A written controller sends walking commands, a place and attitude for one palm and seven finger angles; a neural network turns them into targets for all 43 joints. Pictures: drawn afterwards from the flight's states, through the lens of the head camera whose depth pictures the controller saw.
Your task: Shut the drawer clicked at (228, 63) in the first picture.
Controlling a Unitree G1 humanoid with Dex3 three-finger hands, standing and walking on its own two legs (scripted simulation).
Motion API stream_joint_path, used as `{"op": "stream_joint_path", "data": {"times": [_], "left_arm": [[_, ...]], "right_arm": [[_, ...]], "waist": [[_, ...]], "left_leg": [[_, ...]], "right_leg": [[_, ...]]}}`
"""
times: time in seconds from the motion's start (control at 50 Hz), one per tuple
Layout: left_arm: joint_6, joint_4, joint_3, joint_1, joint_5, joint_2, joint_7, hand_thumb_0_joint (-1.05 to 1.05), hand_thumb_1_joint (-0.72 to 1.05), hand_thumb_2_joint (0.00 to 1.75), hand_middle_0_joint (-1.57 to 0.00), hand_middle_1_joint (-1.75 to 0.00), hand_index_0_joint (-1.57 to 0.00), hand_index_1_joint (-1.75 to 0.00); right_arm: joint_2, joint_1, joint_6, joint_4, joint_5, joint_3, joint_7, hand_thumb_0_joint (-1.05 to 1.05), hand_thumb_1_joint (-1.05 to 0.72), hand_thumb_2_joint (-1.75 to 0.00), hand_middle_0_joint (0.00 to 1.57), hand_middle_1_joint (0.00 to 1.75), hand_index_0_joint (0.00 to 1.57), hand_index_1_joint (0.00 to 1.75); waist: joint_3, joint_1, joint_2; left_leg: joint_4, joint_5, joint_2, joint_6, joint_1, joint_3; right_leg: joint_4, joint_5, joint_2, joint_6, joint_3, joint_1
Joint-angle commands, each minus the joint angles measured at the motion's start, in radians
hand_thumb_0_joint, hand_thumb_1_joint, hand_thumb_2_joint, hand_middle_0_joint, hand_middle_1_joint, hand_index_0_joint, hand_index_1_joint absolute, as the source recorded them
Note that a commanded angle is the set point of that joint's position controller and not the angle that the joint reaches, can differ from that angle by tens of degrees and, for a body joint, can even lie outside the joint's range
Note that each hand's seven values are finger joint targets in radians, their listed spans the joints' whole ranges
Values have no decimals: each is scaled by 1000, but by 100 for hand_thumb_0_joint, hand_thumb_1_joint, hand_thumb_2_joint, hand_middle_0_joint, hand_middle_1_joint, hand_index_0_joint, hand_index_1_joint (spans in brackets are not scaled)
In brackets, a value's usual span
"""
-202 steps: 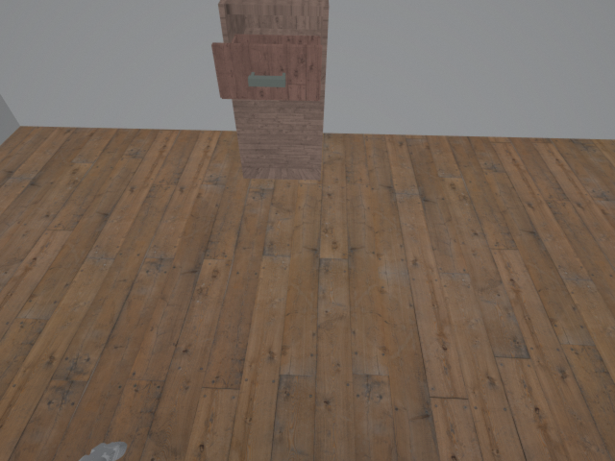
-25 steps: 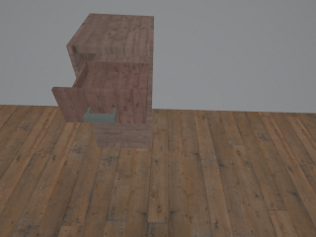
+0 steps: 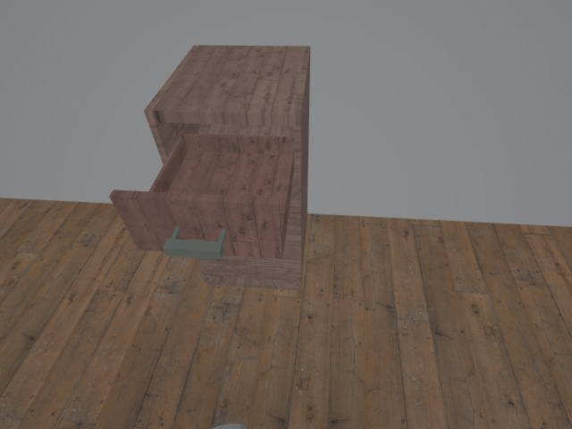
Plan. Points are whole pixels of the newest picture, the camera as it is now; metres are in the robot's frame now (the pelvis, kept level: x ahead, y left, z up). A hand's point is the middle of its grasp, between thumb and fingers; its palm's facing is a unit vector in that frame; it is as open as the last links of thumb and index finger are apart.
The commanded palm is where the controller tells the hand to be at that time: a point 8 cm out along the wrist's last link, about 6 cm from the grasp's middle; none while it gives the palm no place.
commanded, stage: take the last steps up to it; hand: left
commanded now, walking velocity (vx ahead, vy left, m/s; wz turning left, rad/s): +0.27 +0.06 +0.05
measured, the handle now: (197, 240) +0.50 +0.24 -0.09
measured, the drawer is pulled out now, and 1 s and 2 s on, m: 0.28 0.28 0.28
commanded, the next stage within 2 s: come to a stop and stand still in 0.38 s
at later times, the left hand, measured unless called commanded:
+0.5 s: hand (156, 414) +0.18 +0.25 -0.18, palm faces +0.04 -0.97 -0.22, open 7.4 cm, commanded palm none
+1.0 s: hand (160, 386) +0.23 +0.26 -0.19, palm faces +0.01 -0.98 -0.22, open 7.3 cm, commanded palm none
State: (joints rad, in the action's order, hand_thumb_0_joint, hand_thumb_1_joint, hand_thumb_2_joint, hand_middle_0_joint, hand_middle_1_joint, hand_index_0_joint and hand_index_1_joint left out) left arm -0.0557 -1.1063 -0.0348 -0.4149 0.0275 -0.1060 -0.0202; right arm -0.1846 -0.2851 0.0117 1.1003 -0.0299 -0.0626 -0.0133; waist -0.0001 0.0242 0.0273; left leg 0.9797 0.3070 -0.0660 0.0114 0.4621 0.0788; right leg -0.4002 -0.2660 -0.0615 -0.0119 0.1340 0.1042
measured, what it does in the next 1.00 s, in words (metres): walks ahead: left foot, then right foot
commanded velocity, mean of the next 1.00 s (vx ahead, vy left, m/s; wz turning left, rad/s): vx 0.01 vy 0.02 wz -0.01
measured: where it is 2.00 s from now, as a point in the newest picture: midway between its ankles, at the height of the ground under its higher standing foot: outside the picture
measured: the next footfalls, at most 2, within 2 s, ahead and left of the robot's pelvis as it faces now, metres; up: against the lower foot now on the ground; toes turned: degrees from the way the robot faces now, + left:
left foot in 0.24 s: +0.20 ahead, +0.18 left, +0.00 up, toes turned +3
right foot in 0.58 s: +0.25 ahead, -0.05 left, +0.00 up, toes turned -8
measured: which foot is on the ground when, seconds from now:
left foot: up 0.00-0.22, down 0.24-1.00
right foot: down 0.00-0.24, up 0.26-0.56, down 0.58-1.00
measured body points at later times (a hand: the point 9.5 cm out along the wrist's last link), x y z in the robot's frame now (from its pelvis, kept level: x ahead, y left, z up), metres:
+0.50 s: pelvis +0.14 +0.06 -0.01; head +0.16 +0.06 +0.44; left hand +0.18 +0.30 -0.16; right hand +0.19 -0.17 -0.16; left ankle +0.15 +0.16 -0.75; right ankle +0.17 -0.05 -0.71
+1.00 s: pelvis +0.16 +0.08 -0.02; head +0.19 +0.09 +0.43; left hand +0.23 +0.31 -0.17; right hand +0.17 -0.16 -0.17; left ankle +0.16 +0.18 -0.75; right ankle +0.21 -0.05 -0.75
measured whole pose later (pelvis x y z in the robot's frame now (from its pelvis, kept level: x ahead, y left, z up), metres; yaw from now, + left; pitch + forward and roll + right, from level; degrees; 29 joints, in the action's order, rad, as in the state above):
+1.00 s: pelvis +0.16 +0.08 -0.02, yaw -2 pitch -2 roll -1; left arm 0.02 -1.03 -0.03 -0.17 0.01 -0.18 -0.05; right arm -0.16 -0.25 0.03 1.04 -0.01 -0.04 0.03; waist -0.08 -0.01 -0.01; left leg 0.61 0.34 -0.04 0.01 0.24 0.11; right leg -0.55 -0.21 -0.05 0.00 0.10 0.31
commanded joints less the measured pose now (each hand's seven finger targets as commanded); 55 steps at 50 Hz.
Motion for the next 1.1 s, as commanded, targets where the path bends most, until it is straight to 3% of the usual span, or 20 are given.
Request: {"op": "stream_joint_path", "data": {"times": [0.0, 0.12, 0.18, 0.2, 0.22, 0.26, 0.36, 0.46, 0.54, 0.58, 0.6, 0.72, 0.82, 0.9, 0.92, 0.94, 0.96, 1.02, 1.06, 1.08], "left_arm": [[-24, 17, -26, -57, 0, -152, -3, 0, 90, 90, -20, -30, -20, -30], [-17, -10, -31, -88, 3, -171, -6, 0, 90, 90, -20, -30, -20, -30], [-6, -5, -34, -52, -3, -164, -5, 0, 90, 90, -20, -30, -20, -30], [-3, 1, -27, -86, -11, -127, 0, 0, 90, 90, -20, -30, -20, -30], [-3, 20, -17, -95, -19, -79, 6, 0, 90, 90, -20, -30, -20, -30], [5, 62, -20, 7, -7, -89, 1, 0, 90, 90, -20, -30, -20, -30], [32, 34, -18, -2, -6, -58, 14, 0, 90, 90, -20, -30, -20, -30], [44, 78, -12, 66, 0, -52, 15, 0, 90, 90, -20, -30, -20, -30], [32, 53, -9, 15, -1, -108, -5, 0, 90, 90, -20, -30, -20, -30], [19, 60, -9, 73, -6, -212, -11, 0, 90, 90, -20, -30, -20, -30], [26, 73, -8, 105, -12, -223, -11, 0, 90, 90, -20, -30, -20, -30], [47, 78, -29, 163, -15, -223, -33, 0, 90, 90, -20, -30, -20, -30], [66, 97, -47, 218, -12, -225, -34, 0, 90, 90, -20, -30, -20, -30], [87, 123, -30, 255, -16, -133, -23, 0, 90, 90, -20, -30, -20, -30], [74, 73, -10, 57, -35, -175, -56, 0, 90, 90, -20, -30, -20, -30], [52, 96, -15, 78, -8, -230, -46, 0, 90, 90, -20, -30, -20, -30], [42, 119, -20, 148, -8, -263, -33, 0, 90, 90, -20, -30, -20, -30], [66, 173, -12, 240, -4, -220, -28, 0, 90, 90, -20, -30, -20, -30], [88, 172, -1, 194, -5, -168, -20, 0, 90, 90, -20, -30, -20, -30], [94, 157, 3, 147, -1, -158, -17, 0, 90, 90, -20, -30, -20, -30]], "right_arm": [[2, 69, -28, -93, 11, -2, -16, 0, -90, -90, 20, 30, 20, 30], [4, 165, -47, -142, 12, 10, -20, 0, -90, -90, 20, 30, 20, 30], [-54, -29, -66, -81, 4, -1, -4, 0, -90, -90, 20, 30, 20, 30], [-139, -146, -75, -54, -4, -18, 10, 0, -90, -90, 20, 30, 20, 30], [-233, -228, -74, -39, 0, -41, 24, 0, -90, -90, 20, 30, 20, 30], [-206, -171, -58, -56, 7, -29, 34, 0, -90, -90, 20, 30, 20, 30], [-74, 19, -80, -83, 10, 12, 40, 0, -90, -90, 20, 30, 20, 30], [-88, 22, -66, -82, 3, 3, 37, 0, -90, -90, 20, 30, 20, 30], [-52, 44, -52, -62, 14, 21, 41, 0, -90, -90, 20, 30, 20, 30], [-12, -31, -37, -46, 25, 31, 35, 0, -90, -90, 20, 30, 20, 30], [-10, -53, -27, -29, 25, 28, 35, 0, -90, -90, 20, 30, 20, 30], [-21, -64, 10, -10, 28, 16, 52, 0, -90, -90, 20, 30, 20, 30], [-15, -71, 17, -20, 24, 6, 53, 0, -90, -90, 20, 30, 20, 30], [-88, -26, 1, -48, 11, 0, 49, 0, -90, -90, 20, 30, 20, 30], [-131, 147, -23, -165, 33, -12, 47, 0, -90, -90, 20, 30, 20, 30], [-82, 110, -15, -189, 24, 6, 40, 0, -90, -90, 20, 30, 20, 30], [-17, -43, -8, -160, 25, 9, 36, 0, -90, -90, 20, 30, 20, 30], [-55, -87, -8, -153, 14, 9, 26, 0, -90, -90, 20, 30, 20, 30], [-117, -15, -12, -195, 5, 6, 27, 0, -90, -90, 20, 30, 20, 30], [-129, 32, -10, -216, 7, 7, 28, 0, -90, -90, 20, 30, 20, 30]], "waist": [[-166, -8, -151], [-137, 22, -183], [-30, -67, -88], [89, -101, 77], [162, -114, 301], [50, -102, 126], [-33, -2, 92], [-51, -4, 79], [-36, 42, -88], [-4, -24, -247], [0, -36, -164], [36, -17, -169], [54, -27, -118], [4, -16, 144], [61, 56, 155], [70, 24, -24], [144, -52, -96], [-12, -74, 8], [-146, -41, 215], [-186, -17, 186]], "left_leg": [[-86, -99, -37, -21, 114, 3], [-324, -90, -8, -2, -6, 40], [-512, -158, 29, 14, -335, 55], [-535, -251, -103, 50, -547, -84], [-618, -370, -330, 142, -680, -383], [-692, -287, -362, 203, -514, -365], [-741, -354, -236, 158, -235, -108], [-748, -214, -230, 175, -189, -98], [-550, -203, -114, 51, -137, -16], [-477, 66, -6, -28, -170, 31], [-461, 83, -3, -31, -235, 14], [-362, 117, -4, -47, -162, -16], [-447, 6, -3, -48, -223, -16], [-685, -334, -184, 60, -208, -174], [-394, -329, -172, 23, -168, -77], [-313, -110, -9, -29, -146, 5], [-350, 108, 30, -34, -188, -6], [-551, 38, -15, -1, -254, -79], [-780, 219, -141, 50, -42, -249], [-828, 287, -156, 71, 50, -268]], "right_leg": [[266, 64, -232, -106, -147, 66], [173, 250, -235, -103, -107, 8], [-103, 322, -163, -61, -34, 69], [-326, 159, -84, -22, 13, 184], [-593, -312, 29, 14, 43, 392], [-806, -316, -22, -12, -71, 478], [-669, -129, -66, 14, -89, 344], [-374, -91, -37, 19, -55, 241], [-18, 226, -41, 34, -103, 17], [60, 540, -262, -73, -311, 51], [56, 579, -276, -108, -285, 93], [-24, 893, -257, -161, -238, -46], [-43, 685, -238, -151, -230, 14], [-188, 50, -4, 6, -46, 124], [-151, 234, -118, -46, -219, 56], [-51, 520, -196, -79, -267, 25], [-11, 405, -295, -144, -339, 35], [-49, -167, -112, -70, -183, 287], [-213, -145, 24, -4, -59, 253], [-283, -118, 26, -6, -66, 205]]}}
